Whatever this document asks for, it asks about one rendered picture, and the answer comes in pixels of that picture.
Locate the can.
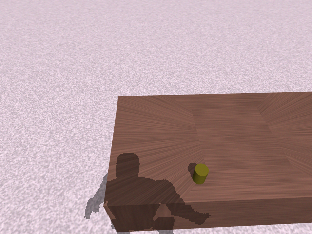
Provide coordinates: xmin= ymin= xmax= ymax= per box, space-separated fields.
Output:
xmin=192 ymin=164 xmax=209 ymax=184

